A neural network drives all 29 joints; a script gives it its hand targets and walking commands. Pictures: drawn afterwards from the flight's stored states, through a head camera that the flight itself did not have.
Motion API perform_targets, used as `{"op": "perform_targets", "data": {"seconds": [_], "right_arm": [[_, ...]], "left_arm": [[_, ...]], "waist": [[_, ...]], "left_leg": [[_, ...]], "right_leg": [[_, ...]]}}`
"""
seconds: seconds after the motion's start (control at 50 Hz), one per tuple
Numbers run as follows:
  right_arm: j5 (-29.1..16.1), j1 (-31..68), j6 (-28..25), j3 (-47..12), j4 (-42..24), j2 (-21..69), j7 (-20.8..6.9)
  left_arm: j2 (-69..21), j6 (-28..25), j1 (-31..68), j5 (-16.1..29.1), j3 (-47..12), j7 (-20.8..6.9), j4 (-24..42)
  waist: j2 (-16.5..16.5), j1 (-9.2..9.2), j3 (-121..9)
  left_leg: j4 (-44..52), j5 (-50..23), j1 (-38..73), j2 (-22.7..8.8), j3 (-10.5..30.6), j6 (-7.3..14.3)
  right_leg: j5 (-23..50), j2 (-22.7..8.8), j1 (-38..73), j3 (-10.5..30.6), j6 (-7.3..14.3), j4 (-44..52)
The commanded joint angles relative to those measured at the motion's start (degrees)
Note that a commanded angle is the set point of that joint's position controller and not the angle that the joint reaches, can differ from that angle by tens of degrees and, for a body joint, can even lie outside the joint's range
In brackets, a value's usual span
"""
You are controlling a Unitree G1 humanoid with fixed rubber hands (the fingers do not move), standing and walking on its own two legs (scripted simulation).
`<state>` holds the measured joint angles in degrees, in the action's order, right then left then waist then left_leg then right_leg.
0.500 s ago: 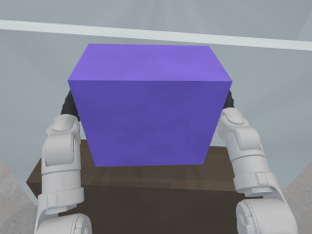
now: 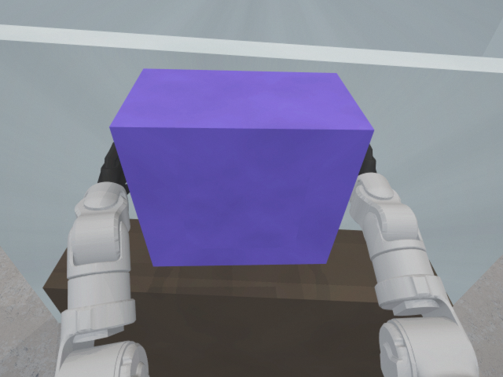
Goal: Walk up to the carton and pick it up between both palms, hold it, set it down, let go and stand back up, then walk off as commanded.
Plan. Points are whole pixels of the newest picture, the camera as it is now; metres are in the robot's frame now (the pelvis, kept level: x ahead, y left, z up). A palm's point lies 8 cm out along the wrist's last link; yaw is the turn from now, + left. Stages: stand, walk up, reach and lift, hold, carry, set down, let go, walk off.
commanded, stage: hold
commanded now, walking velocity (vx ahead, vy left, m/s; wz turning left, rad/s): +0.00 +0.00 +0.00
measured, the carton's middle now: (241, 173) +0.38 +0.00 +0.19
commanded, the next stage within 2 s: set down in 0.26 s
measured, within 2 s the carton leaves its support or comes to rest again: neither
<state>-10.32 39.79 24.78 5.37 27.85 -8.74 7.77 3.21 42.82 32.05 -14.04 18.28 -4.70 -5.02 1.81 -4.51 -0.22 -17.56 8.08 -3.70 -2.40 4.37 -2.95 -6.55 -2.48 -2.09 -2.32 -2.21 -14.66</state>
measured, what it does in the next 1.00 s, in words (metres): stands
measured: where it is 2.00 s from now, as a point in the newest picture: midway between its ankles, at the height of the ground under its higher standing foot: outside the picture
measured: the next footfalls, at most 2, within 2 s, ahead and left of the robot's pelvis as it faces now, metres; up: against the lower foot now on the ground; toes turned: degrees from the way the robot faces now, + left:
none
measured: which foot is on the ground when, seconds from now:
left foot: down 0.00-1.00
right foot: down 0.00-1.00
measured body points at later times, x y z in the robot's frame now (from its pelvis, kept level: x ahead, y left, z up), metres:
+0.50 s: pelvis +0.01 +0.00 +0.00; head -0.05 +0.02 +0.45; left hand +0.38 +0.19 +0.19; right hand +0.38 -0.19 +0.21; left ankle +0.03 +0.15 -0.75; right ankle +0.02 -0.14 -0.75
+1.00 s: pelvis +0.02 +0.00 +0.00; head +0.01 +0.02 +0.45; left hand +0.41 +0.16 +0.14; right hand +0.39 -0.21 +0.15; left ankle +0.03 +0.15 -0.75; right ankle +0.02 -0.14 -0.75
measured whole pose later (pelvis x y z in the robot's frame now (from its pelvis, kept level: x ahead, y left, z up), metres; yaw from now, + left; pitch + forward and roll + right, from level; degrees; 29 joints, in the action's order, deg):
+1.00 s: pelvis +0.02 +0.00 +0.00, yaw +0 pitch -5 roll -1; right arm -5.0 30.9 1.1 9.5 33.3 -6.4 5.9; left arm 3.2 20.6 28.9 -11.2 13.4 -1.6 -17.6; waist 2.5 -4.4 2.3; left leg -18.4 10.4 -3.4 -2.7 4.2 -3.0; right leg -7.9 -2.2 -1.0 -2.4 -2.4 -13.7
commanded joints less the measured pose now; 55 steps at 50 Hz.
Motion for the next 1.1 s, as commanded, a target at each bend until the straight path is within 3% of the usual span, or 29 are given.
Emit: {"op": "perform_targets", "data": {"seconds": [0.0, 0.1, 0.14, 0.16, 0.2, 0.26, 0.28, 0.3, 0.34, 0.38, 0.4, 0.44, 0.46, 0.48, 0.52, 0.58, 0.66, 0.68, 0.7, 0.76, 0.78, 0.8, 0.82, 0.9, 0.94, 1.0, 1.02, 1.04, 1.08], "right_arm": [[-8.2, 39.8, -3.9, -21.5, -23.8, 27.9, -8.8], [-6.1, 42.4, -3.6, -19.0, -19.7, 27.9, -9.7], [-9.3, 44.9, -4.8, -22.9, -24.7, 29.7, -9.8], [-8.0, 42.3, -4.4, -20.9, -22.2, 28.2, -9.7], [-7.7, 40.5, -3.2, -21.4, -19.9, 27.9, -9.1], [-8.7, 41.0, -4.4, -24.4, -20.5, 32.2, -9.4], [-8.8, 44.6, -5.1, -24.9, -23.7, 30.4, -9.3], [-8.6, 44.4, -5.7, -24.1, -24.3, 31.2, -9.3], [-6.4, 44.2, -6.3, -23.0, -22.4, 32.7, -9.3], [-4.5, 45.1, -9.0, -22.4, -23.5, 33.4, -9.2], [-3.7, 43.1, -10.0, -21.4, -21.9, 33.1, -9.5], [-0.8, 43.2, -12.9, -18.6, -20.0, 32.8, -10.2], [0.9, 39.4, -14.0, -17.6, -15.8, 31.6, -10.2], [3.1, 38.7, -16.3, -15.4, -16.0, 31.5, -10.7], [7.1, 34.6, -18.3, -11.2, -6.7, 30.2, -11.1], [7.0, 35.6, -22.9, -12.4, -12.2, 28.4, -10.5], [8.7, 34.8, -26.1, -12.1, -12.6, 28.5, -9.9], [8.2, 35.3, -27.3, -12.4, -14.3, 27.6, -10.1], [9.1, 36.2, -27.9, -11.9, -13.8, 26.8, -10.3], [7.8, 37.7, -30.3, -14.8, -16.4, 27.6, -10.6], [6.5, 39.9, -31.4, -14.7, -18.6, 25.8, -10.9], [7.2, 37.8, -32.0, -16.5, -17.4, 27.8, -10.6], [6.2, 39.7, -32.3, -17.4, -19.8, 27.1, -10.7], [4.8, 35.0, -30.5, -18.2, -15.5, 28.0, -9.8], [4.9, 31.6, -29.0, -19.6, -13.4, 29.9, -9.4], [5.9, 29.2, -26.9, -20.3, -10.2, 30.5, -9.0], [5.9, 29.7, -27.0, -19.7, -9.7, 29.8, -9.1], [5.8, 31.7, -27.5, -20.2, -11.8, 29.7, -9.4], [4.4, 31.9, -28.2, -21.0, -12.8, 30.6, -9.4]], "left_arm": [[-26.2, -6.1, 40.0, 11.9, -27.8, -7.6, 14.5], [-24.1, -5.9, 43.2, 9.5, -24.4, -8.3, 10.6], [-25.2, -6.7, 44.3, 11.4, -27.5, -7.4, 15.0], [-24.7, -6.8, 45.9, 11.5, -27.3, -7.4, 14.3], [-22.9, -6.1, 39.8, 9.6, -23.7, -7.6, 10.1], [-25.5, -6.3, 41.1, 11.3, -29.0, -7.8, 10.8], [-25.3, -6.7, 41.0, 12.1, -28.7, -7.7, 10.0], [-27.0, -7.4, 43.2, 13.1, -30.2, -7.3, 12.7], [-26.1, -8.7, 43.2, 11.1, -26.5, -7.6, 9.4], [-26.5, -10.2, 42.2, 10.7, -26.4, -8.2, 7.6], [-25.8, -11.1, 44.8, 11.3, -27.7, -8.3, 8.6], [-27.3, -13.4, 43.1, 9.3, -25.1, -9.4, 6.3], [-27.1, -14.3, 43.8, 6.6, -24.3, -9.5, 6.6], [-26.5, -15.1, 41.0, 4.6, -21.7, -10.0, 2.9], [-25.4, -16.0, 38.0, 1.7, -19.0, -11.5, -1.1], [-25.3, -17.4, 30.9, 1.0, -19.5, -12.1, -4.4], [-26.8, -19.8, 34.9, 2.3, -22.1, -11.5, -3.7], [-27.3, -20.6, 33.7, 3.4, -23.6, -10.7, -2.1], [-27.8, -21.5, 36.3, 3.7, -23.9, -10.0, -2.4], [-30.0, -24.1, 38.0, 5.9, -29.8, -7.3, 0.0], [-31.3, -24.9, 37.2, 7.5, -31.3, -6.8, 0.6], [-31.4, -26.3, 39.2, 8.3, -32.6, -6.0, 1.5], [-30.5, -27.0, 39.9, 9.8, -34.0, -5.2, 2.2], [-28.8, -27.4, 37.5, 8.5, -31.8, -4.6, 0.1], [-26.2, -27.8, 37.3, 8.3, -30.1, -5.1, 0.7], [-25.4, -26.3, 30.2, 5.5, -24.3, -7.2, -6.7], [-25.3, -26.2, 31.9, 5.3, -24.2, -7.4, -6.6], [-25.4, -26.4, 31.7, 5.5, -23.2, -7.6, -6.3], [-25.8, -26.9, 34.5, 5.3, -23.9, -7.2, -4.2]], "waist": [[-3.5, -1.19, -29.4], [-2.2, -0.48, -22.8], [-3.4, 0.35, -29.2], [-4.6, -0.16, -28.1], [0.3, -0.03, -24.3], [-3.5, 1.04, -28.2], [-1.8, 1.75, -29.3], [-3.5, 0.83, -30.9], [-0.6, 0.80, -24.7], [-0.8, 1.55, -27.5], [-1.8, -0.10, -26.9], [-2.4, -0.20, -24.5], [-4.9, -0.36, -23.2], [-4.8, -0.30, -20.9], [-3.1, -0.39, -15.5], [-0.9, 1.63, -14.8], [-0.9, -1.54, -15.8], [-1.0, 0.26, -17.1], [-1.8, -1.12, -18.3], [-4.7, -1.58, -26.8], [-6.6, -0.20, -28.8], [-6.3, -1.25, -31.4], [-5.6, -0.47, -33.3], [-5.8, -0.21, -30.2], [-2.5, 0.57, -29.2], [0.4, 1.39, -23.0], [-1.1, 0.64, -22.4], [1.0, 2.70, -25.1], [-1.6, 2.86, -27.9]], "left_leg": [[-0.5, -20.2, 6.5, 5.8, -4.5, -0.8], [3.0, -5.5, -0.5, 6.0, -5.6, 0.5], [1.1, -13.3, 2.7, 5.9, -5.5, -0.1], [0.9, -13.2, 2.9, 5.9, -5.0, -0.6], [1.1, -13.4, 2.1, 6.2, -5.7, 0.3], [1.4, -13.7, 3.0, 5.9, -4.8, 1.3], [0.7, -15.0, 2.9, 6.1, -5.4, 1.6], [0.0, -16.1, 3.7, 5.9, -5.0, 0.8], [1.3, -12.5, 3.3, 6.3, -5.2, 1.6], [0.9, -12.8, 3.6, 6.1, -5.4, 1.2], [1.5, -12.3, 5.2, 6.4, -6.2, 0.9], [2.1, -9.7, 4.9, 6.0, -5.9, 0.7], [2.8, -10.3, 6.6, 5.8, -6.7, 0.3], [3.6, -6.9, 4.5, 6.4, -7.3, 0.0], [6.1, -2.5, 3.2, 5.8, -8.3, 0.7], [5.4, -8.3, 4.5, 6.1, -9.2, 1.1], [4.5, -9.2, 6.2, 5.9, -9.5, 0.0], [3.9, -10.5, 5.4, 5.6, -9.1, -0.3], [3.9, -10.0, 5.6, 5.7, -9.0, -0.4], [0.9, -19.1, 11.0, 4.5, -7.7, -1.9], [-1.0, -21.3, 11.4, 4.1, -7.5, -2.7], [-1.7, -24.3, 12.2, 4.5, -7.5, -2.8], [-2.6, -26.2, 12.1, 4.2, -7.4, -3.1], [-2.3, -23.9, 11.2, 4.5, -6.7, -2.1], [-1.7, -20.6, 7.1, 5.2, -7.3, -1.3], [0.7, -15.6, 2.2, 5.9, -8.1, 0.4], [1.4, -15.8, 4.2, 5.6, -8.1, 0.2], [1.4, -15.8, 3.2, 5.6, -8.6, 0.1], [0.1, -19.9, 5.5, 6.0, -8.8, -0.3]], "right_leg": [[13.7, 6.3, 11.7, -1.7, 0.5, -0.7], [3.3, 5.6, 9.4, -2.2, 0.3, 0.4], [8.3, 6.1, 11.7, -1.5, 0.6, -0.6], [8.2, 6.1, 10.4, -1.9, 0.7, -1.0], [10.0, 5.8, 11.7, -1.5, 0.0, 0.0], [8.5, 6.1, 10.6, -2.1, -0.7, 0.2], [9.8, 6.3, 10.6, -2.0, -1.0, 0.3], [10.3, 6.3, 10.2, -2.2, -0.8, 0.0], [8.7, 6.0, 10.4, -2.5, -1.5, 0.6], [10.0, 5.8, 10.9, -2.6, -1.4, 0.1], [10.2, 5.6, 11.5, -2.3, -1.3, 0.4], [6.9, 5.3, 11.2, -3.3, -0.4, 1.0], [5.9, 5.1, 10.4, -3.7, -0.1, 1.2], [4.3, 5.0, 11.3, -4.3, -0.4, 0.9], [-0.7, 4.4, 10.5, -5.1, 0.2, 1.8], [4.8, 4.8, 11.9, -6.2, -0.2, 1.7], [5.5, 5.3, 11.8, -7.1, -1.0, 1.7], [5.8, 5.6, 11.9, -7.6, -0.8, 1.5], [4.5, 5.8, 11.5, -7.7, -0.6, 2.0], [8.3, 6.2, 8.7, -8.2, 0.2, 0.7], [8.0, 6.7, 8.1, -7.9, 0.8, 0.4], [9.9, 6.5, 7.5, -8.0, 0.9, 0.3], [12.4, 6.3, 8.6, -7.7, 1.0, -0.4], [15.7, 5.7, 8.7, -6.1, 0.6, -0.1], [20.0, 4.9, 12.8, -4.7, -0.4, -1.6], [25.4, 3.6, 17.8, -3.3, -1.9, -2.3], [24.1, 3.6, 16.6, -4.0, -1.7, -2.0], [24.4, 4.0, 17.8, -3.5, -1.8, -2.8], [27.4, 3.9, 18.1, -3.7, -1.8, -3.4]]}}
